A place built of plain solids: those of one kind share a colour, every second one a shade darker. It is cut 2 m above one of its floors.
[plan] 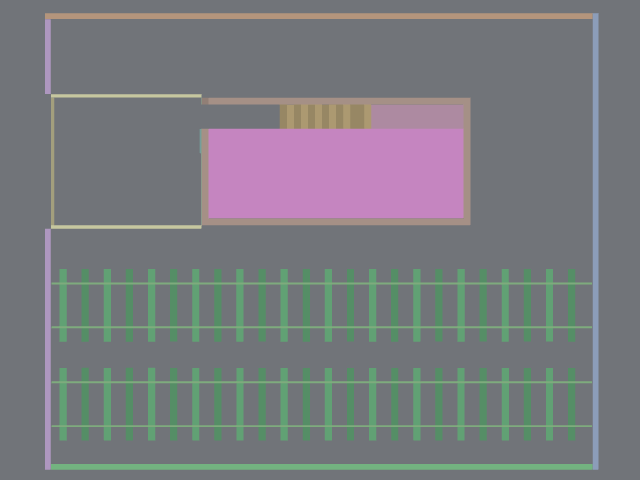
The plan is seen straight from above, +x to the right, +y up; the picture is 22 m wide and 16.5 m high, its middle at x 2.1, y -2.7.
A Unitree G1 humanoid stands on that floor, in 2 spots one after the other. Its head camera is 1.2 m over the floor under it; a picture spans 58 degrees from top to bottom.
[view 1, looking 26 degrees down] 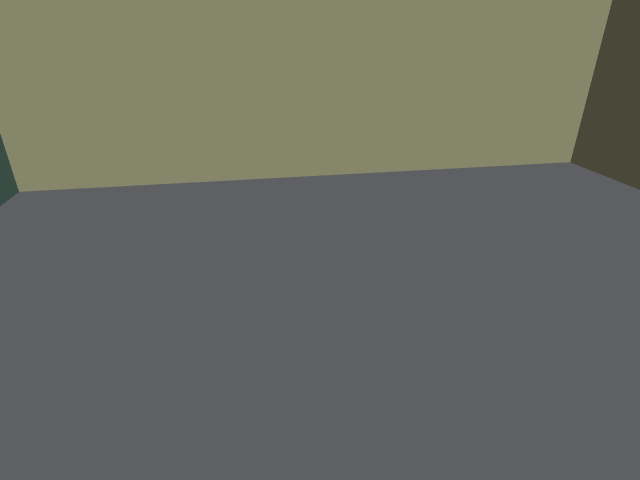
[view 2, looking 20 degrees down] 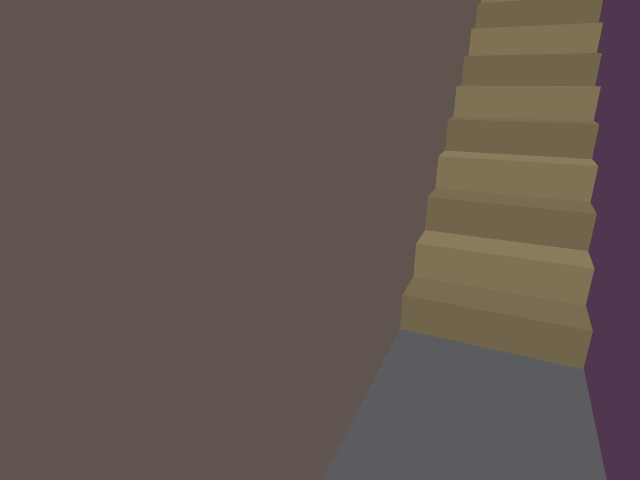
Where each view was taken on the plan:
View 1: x -3.83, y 1.54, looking -100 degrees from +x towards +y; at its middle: ground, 2.74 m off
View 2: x -1.23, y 1.54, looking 24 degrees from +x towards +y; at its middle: wall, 1.09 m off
